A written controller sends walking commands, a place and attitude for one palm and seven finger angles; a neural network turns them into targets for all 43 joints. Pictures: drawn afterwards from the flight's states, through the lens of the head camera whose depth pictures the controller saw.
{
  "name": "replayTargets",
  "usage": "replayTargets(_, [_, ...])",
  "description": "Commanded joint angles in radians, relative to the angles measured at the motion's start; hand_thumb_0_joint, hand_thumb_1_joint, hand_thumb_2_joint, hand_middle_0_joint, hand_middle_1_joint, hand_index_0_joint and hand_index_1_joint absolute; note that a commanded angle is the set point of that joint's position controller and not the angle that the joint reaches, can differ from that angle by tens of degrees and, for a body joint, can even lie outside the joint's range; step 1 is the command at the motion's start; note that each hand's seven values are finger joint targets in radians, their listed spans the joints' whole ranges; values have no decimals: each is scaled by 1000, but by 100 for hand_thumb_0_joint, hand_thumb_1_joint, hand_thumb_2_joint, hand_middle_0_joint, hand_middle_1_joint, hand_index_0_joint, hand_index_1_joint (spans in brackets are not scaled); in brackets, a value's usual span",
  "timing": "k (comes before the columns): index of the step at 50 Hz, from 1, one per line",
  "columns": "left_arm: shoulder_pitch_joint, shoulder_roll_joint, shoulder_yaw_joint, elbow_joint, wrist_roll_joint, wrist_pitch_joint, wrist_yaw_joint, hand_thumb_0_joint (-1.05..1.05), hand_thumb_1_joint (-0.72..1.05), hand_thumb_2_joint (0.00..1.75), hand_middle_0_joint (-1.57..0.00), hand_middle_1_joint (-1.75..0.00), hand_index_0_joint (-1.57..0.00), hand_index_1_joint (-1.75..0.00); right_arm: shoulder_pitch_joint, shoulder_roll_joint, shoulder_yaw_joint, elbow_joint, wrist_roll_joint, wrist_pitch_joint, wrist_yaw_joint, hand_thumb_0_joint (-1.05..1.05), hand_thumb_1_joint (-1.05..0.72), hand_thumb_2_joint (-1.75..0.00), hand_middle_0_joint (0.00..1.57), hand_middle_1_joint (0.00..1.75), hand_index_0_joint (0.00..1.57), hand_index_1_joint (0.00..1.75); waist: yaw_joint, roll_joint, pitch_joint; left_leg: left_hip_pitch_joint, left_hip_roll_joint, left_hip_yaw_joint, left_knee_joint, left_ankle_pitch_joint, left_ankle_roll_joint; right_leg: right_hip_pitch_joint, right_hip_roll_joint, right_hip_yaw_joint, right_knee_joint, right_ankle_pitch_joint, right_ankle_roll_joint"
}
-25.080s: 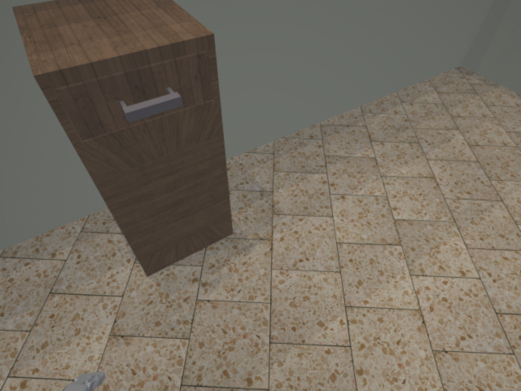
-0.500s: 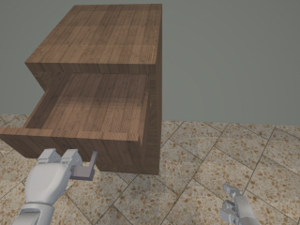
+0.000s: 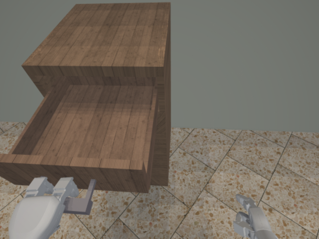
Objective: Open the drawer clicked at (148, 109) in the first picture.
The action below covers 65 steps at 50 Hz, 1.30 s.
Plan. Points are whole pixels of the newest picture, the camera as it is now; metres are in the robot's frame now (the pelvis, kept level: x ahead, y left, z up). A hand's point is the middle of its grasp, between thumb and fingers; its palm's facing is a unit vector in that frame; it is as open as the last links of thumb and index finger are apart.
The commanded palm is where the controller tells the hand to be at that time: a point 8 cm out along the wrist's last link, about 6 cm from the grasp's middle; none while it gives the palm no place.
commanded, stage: pull the drawer open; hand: left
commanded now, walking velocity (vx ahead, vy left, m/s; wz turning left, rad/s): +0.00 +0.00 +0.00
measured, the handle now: (62, 193) +0.19 +0.25 +0.05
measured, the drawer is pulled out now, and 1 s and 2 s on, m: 0.28 0.30 0.30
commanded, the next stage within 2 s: open the thumb to release the handle in 0.50 s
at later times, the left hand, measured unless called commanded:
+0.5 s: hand (50, 229) +0.13 +0.25 +0.03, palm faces -0.04 -0.05 -1.00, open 5.9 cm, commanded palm +0.07 +0.26 +0.08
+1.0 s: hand (51, 225) +0.13 +0.25 +0.03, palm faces -0.02 -0.04 -1.00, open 10.1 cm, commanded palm +0.10 +0.27 +0.08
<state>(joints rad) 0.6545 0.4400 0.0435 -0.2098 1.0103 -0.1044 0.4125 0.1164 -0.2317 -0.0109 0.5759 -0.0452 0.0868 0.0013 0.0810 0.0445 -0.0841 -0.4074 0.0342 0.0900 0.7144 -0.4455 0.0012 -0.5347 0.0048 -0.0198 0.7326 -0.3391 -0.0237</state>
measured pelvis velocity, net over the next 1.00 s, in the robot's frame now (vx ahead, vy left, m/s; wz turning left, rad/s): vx -0.01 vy -0.02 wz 0.02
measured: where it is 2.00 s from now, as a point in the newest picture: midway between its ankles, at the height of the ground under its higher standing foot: outside the picture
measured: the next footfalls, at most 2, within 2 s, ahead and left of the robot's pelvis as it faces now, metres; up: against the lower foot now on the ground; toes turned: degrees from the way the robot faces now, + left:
none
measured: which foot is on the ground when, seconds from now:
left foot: down 0.00-1.00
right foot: down 0.00-1.00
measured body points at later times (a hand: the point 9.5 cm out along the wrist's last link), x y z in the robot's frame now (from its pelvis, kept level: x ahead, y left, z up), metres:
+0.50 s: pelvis +0.00 +0.00 -0.01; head +0.04 -0.02 +0.44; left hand +0.12 +0.25 +0.08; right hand +0.21 -0.23 -0.10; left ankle -0.05 +0.11 -0.71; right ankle +0.01 -0.10 -0.71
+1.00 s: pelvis -0.01 -0.02 +0.00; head +0.03 -0.05 +0.44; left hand +0.13 +0.25 +0.08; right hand +0.21 -0.22 -0.11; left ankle -0.05 +0.11 -0.71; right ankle +0.01 -0.10 -0.71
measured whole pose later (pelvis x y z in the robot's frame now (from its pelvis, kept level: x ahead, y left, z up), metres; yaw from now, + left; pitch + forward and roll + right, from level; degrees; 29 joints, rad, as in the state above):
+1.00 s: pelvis -0.01 -0.02 +0.00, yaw +1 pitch +7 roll +1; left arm 0.60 0.45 0.06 -0.16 1.00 -0.12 0.41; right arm 0.11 -0.22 0.00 0.59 -0.04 0.10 -0.04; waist 0.10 0.05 -0.07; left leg -0.42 0.03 0.06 0.74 -0.44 -0.01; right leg -0.54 0.00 -0.05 0.77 -0.35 -0.04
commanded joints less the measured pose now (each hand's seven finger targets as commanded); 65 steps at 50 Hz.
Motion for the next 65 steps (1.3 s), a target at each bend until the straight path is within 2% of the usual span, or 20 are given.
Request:
replayTargets(1, [154,173,235,-219,-44,40,82,0,90,90,-40,-135,-40,-135,-123,-116,-40,-178,4,-37,-5,0,-90,-90,20,30,20,30,56,12,-164,11,-31,-53,-61,423,-4,186,-3,54,-73,376,-16])
replayTargets(3, [192,173,244,-232,-45,37,90,0,90,90,-40,-135,-40,-135,-117,-113,-42,-181,3,-37,-2,0,-90,-90,20,30,20,30,63,29,-169,9,-29,-51,-57,420,-4,185,-4,51,-64,370,-16])
replayTargets(6, [201,177,246,-232,-48,38,98,0,90,90,-40,-135,-40,-135,-118,-118,-42,-185,3,-28,0,0,-90,-90,20,30,20,30,52,-6,-152,4,-31,-55,-49,399,-5,161,-3,69,-70,353,-16])
replayTargets(10, [238,170,251,-238,-44,34,115,0,90,90,-40,-135,-40,-135,-119,-118,-42,-194,4,-24,3,0,-90,-90,20,30,20,30,60,32,-138,-8,-32,-54,-45,366,-3,137,-1,57,-63,297,-18])
replayTargets(11, [231,171,249,-242,-42,33,118,0,90,90,-40,-135,-40,-135,-112,-119,-44,-195,1,-23,5,0,-90,-90,20,30,20,30,53,16,-141,4,-27,-60,-41,386,-8,116,3,65,-61,282,-20])
replayTargets(13, [298,158,239,-251,-47,35,121,0,90,90,-40,-135,-40,-135,-113,-118,-45,-202,6,-26,11,0,-90,-90,20,30,20,30,65,45,-153,4,-24,-57,-33,400,-7,119,1,57,-52,281,-19])
replayTargets(18, [319,163,253,-254,-59,47,129,0,90,90,-40,-135,-40,-135,-122,-118,-44,-206,6,-21,12,0,-90,-90,20,30,20,30,63,15,-153,-24,-27,-58,-25,386,-4,136,-2,64,-44,320,-16])
replayTargets(21, [275,169,251,-259,-53,50,132,0,90,90,-40,-135,-40,-135,-114,-123,-46,-204,1,-18,9,0,-90,-90,20,30,20,30,49,12,-159,-20,-28,-62,-18,392,-4,118,0,75,-42,320,-18])
replayTargets(28, [304,163,249,-259,-51,52,137,0,90,90,-40,-135,-40,-135,-104,-118,-49,-206,5,-20,13,0,-90,-90,20,30,20,30,54,16,-174,-15,-23,-65,-5,422,-6,106,2,60,-23,311,-17])
replayTargets(29, [291,149,231,-266,-51,49,135,0,90,90,-40,-135,-40,-135,-104,-122,-49,-205,3,-20,16,0,-90,-90,20,30,20,30,46,8,-165,-13,-25,-67,-2,422,-7,94,2,67,-24,320,-18])
replayTargets(30, [-17,211,265,-263,-27,39,136,0,90,90,-40,-135,-40,-135,-103,-131,-48,-169,-5,-9,1,0,-90,-90,20,30,20,30,-13,-20,-135,-29,-42,-77,5,331,-1,39,4,64,-28,276,-20])
replayTargets(31, [-31,219,297,-255,-22,26,143,0,83,87,-40,-134,-40,-134,-96,-121,-54,-179,-9,-15,-17,0,-90,-90,20,30,20,30,11,1,-146,-31,-44,-71,-5,291,7,71,6,50,-34,246,-20])
replayTargets(34, [63,184,279,-171,-22,19,138,0,62,78,-38,-132,-38,-132,-86,-108,-55,-173,-2,-30,-16,0,-90,-90,20,30,20,30,30,14,-163,-13,-50,-68,-1,287,1,60,5,53,-36,216,-26])
replayTargets(36, [1,204,281,-187,-25,25,132,0,48,72,-37,-130,-37,-130,-83,-110,-56,-168,-4,-25,-21,0,-90,-90,20,30,20,30,21,8,-199,-2,-51,-68,-4,303,-2,82,2,50,-35,239,-24])
replayTargets(40, [-25,207,273,-145,-23,35,109,0,20,60,-35,-127,-35,-127,-103,-100,-47,-153,1,-26,-35,0,-90,-90,20,30,20,30,30,-36,-162,-36,-58,-61,-23,254,8,126,-4,57,-62,253,-18])
replayTargets(50, [-26,224,279,-112,-38,22,52,0,-50,30,-30,-120,-30,-120,-117,-94,-32,-148,6,-36,-53,0,-90,-90,20,30,20,30,51,-23,-132,-24,-59,-54,-72,231,14,204,-13,71,-122,246,-9])
replayTargets(59, [-10,214,284,-106,-41,-15,58,0,-50,30,-30,-120,-30,-120,-120,-101,-40,-143,3,-38,-46,0,-90,-90,20,30,20,30,49,3,-106,-23,-63,-50,-81,224,12,194,-16,83,-144,224,-11])
replayTargets(60, [-55,99,149,-156,-48,-15,51,0,-50,30,-30,-120,-30,-120,-122,-97,-41,-152,-7,-46,-32,0,-90,-90,20,30,20,30,21,5,-110,-12,-66,-55,-77,233,15,169,-19,61,-136,222,-9])
replayTargets(61, [-73,134,186,-148,-48,-17,53,0,-50,30,-30,-120,-30,-120,-111,-98,-51,-152,-3,-51,-29,0,-90,-90,20,30,20,30,14,-39,-121,-5,-60,-56,-69,241,15,157,-17,65,-140,208,-8])
replayTargets(65, [-72,181,221,-109,-19,-5,59,0,-50,30,-30,-120,-30,-120,-110,-102,-48,-140,-7,-51,-35,0,-90,-90,20,30,20,30,34,-60,-133,-37,-66,-54,-73,204,15,174,-22,72,-139,186,-7])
